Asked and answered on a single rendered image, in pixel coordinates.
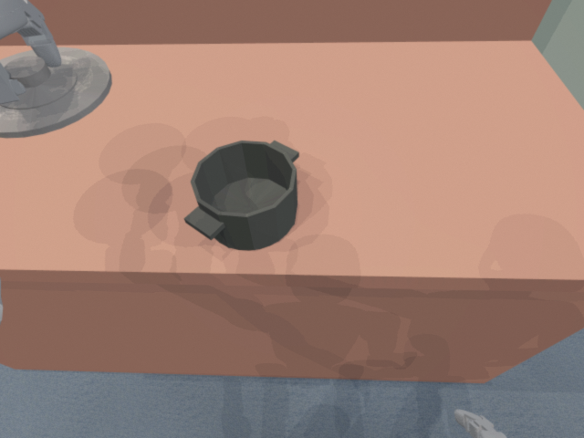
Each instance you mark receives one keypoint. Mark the left robot hand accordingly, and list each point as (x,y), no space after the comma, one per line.
(22,17)

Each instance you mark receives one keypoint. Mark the lid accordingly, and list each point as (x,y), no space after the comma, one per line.
(73,90)

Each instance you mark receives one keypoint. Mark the right robot hand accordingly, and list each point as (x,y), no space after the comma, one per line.
(478,427)

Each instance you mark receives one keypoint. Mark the pot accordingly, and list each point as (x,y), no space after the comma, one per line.
(247,194)

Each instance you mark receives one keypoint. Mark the knob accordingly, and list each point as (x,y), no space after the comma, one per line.
(30,71)

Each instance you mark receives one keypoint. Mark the table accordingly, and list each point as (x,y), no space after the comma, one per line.
(439,233)

